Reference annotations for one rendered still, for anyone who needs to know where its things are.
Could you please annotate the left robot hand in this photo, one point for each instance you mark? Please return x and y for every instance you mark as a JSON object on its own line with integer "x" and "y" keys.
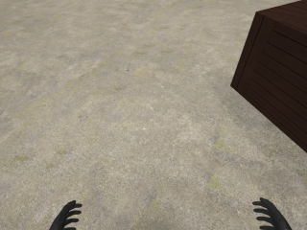
{"x": 63, "y": 219}

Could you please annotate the right robot hand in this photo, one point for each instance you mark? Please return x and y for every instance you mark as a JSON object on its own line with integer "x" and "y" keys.
{"x": 276, "y": 219}

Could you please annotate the pedestal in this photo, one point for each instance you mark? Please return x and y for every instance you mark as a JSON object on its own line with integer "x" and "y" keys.
{"x": 271, "y": 73}

